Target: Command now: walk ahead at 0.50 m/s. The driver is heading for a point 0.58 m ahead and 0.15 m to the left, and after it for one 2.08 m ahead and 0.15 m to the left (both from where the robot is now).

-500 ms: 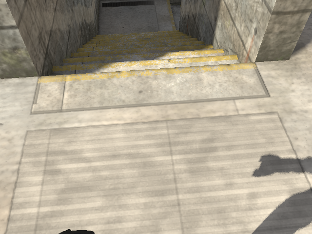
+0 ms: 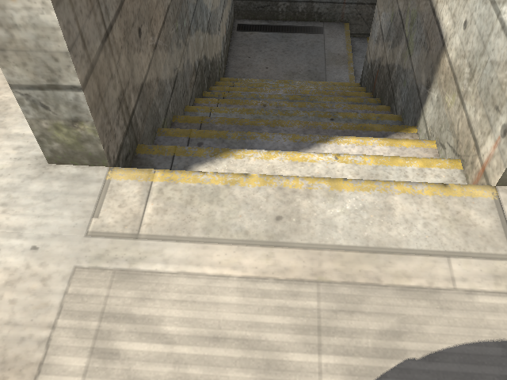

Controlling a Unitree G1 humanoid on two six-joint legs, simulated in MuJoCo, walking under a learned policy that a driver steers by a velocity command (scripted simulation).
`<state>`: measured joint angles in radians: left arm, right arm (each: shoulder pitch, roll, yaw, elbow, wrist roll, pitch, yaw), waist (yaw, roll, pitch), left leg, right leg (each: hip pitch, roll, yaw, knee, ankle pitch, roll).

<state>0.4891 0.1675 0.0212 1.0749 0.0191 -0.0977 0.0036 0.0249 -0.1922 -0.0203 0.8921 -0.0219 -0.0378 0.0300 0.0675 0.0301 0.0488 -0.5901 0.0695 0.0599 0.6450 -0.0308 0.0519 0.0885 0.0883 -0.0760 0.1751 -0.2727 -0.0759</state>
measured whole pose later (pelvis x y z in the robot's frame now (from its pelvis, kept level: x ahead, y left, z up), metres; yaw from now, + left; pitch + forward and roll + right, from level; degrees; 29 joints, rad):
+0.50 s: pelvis +0.26 +0.04 +0.00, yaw +0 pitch +0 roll +1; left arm 0.09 0.20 0.04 0.92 0.02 -0.03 -0.03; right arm 0.47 -0.16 -0.03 1.07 -0.01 -0.10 0.00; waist -0.05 -0.04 0.04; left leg 0.04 -0.09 0.09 0.18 -0.23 0.09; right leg -0.63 -0.10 -0.04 0.73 -0.02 -0.03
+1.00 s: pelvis +0.49 +0.00 +0.00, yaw +10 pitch +0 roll -1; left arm 0.33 0.18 0.04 1.00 0.02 -0.08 0.02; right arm 0.16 -0.21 -0.06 0.91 -0.03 0.00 0.00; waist 0.02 0.03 0.08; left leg -0.56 0.03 0.03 0.79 -0.15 0.04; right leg -0.14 0.00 -0.22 0.37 -0.23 -0.06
